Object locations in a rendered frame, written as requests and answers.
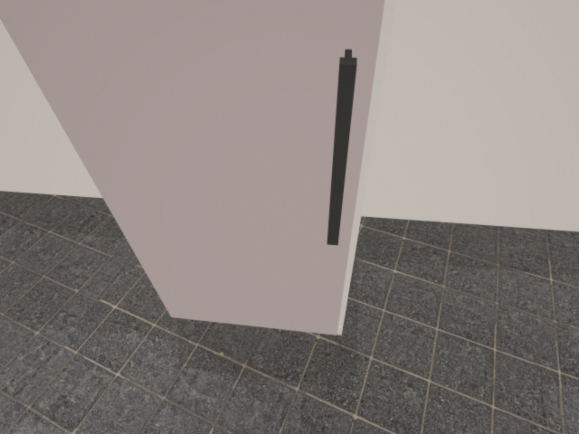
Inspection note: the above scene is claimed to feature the fridge door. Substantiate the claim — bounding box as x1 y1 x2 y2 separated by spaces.
0 0 384 335

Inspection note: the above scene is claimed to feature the handle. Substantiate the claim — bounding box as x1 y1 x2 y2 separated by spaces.
327 50 356 245

